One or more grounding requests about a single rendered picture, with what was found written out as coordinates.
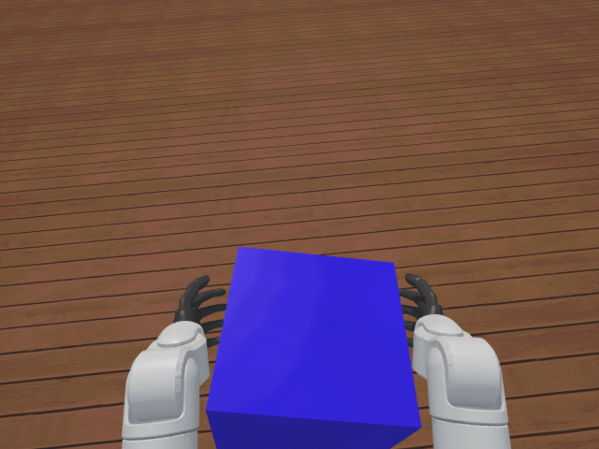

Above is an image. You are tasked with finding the right robot hand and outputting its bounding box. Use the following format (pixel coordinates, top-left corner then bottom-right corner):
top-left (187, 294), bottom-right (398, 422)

top-left (399, 273), bottom-right (443, 348)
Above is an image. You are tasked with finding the left robot forearm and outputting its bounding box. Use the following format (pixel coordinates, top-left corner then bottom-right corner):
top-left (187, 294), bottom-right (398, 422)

top-left (122, 321), bottom-right (210, 449)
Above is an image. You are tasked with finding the carton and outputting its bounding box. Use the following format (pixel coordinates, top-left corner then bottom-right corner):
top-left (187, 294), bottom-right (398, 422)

top-left (206, 247), bottom-right (421, 449)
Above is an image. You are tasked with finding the right robot forearm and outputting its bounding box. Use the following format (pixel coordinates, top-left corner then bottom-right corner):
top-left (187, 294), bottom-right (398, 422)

top-left (412, 314), bottom-right (511, 449)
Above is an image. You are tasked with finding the left robot hand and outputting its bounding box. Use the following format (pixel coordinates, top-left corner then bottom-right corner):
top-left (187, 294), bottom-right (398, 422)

top-left (173, 275), bottom-right (226, 348)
